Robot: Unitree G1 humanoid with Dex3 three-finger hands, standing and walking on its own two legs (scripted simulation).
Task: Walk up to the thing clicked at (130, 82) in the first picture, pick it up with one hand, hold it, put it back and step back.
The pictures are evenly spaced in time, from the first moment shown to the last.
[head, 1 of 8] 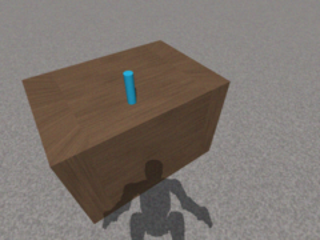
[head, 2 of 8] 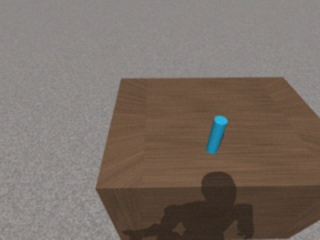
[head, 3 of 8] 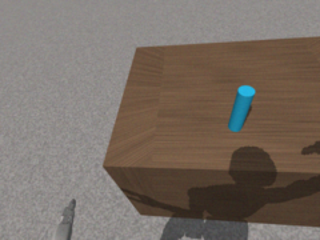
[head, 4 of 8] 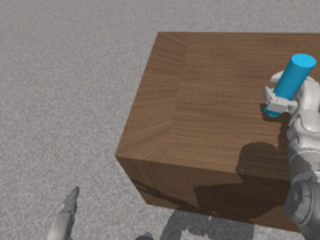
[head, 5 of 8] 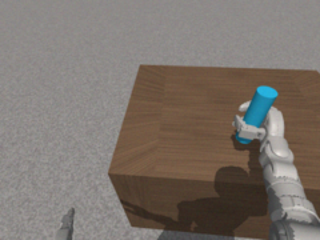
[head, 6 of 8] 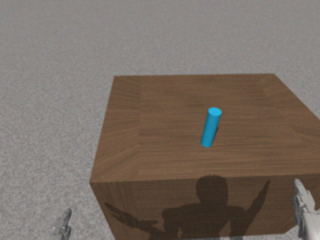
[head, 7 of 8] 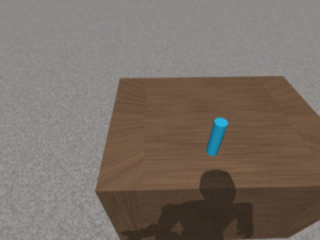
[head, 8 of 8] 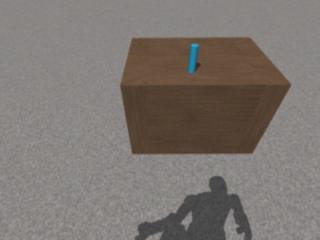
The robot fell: no
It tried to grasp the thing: yes
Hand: right
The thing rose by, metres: 0.24
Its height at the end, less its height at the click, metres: +0.00
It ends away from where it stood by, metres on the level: 0.01
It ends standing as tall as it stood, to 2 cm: yes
